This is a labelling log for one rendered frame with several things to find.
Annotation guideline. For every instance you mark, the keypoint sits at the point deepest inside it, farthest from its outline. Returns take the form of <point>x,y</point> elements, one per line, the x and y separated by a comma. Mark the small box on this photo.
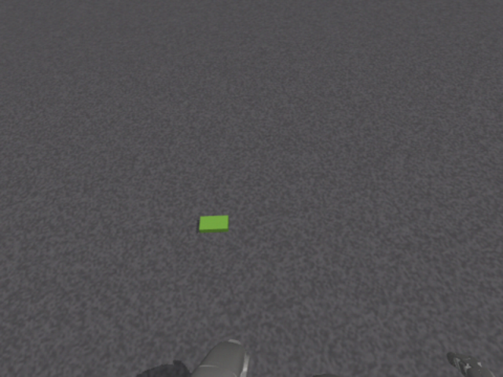
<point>214,223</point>

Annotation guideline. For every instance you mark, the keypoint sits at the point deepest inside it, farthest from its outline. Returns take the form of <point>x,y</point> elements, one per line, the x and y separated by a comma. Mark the right robot hand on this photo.
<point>468,365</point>

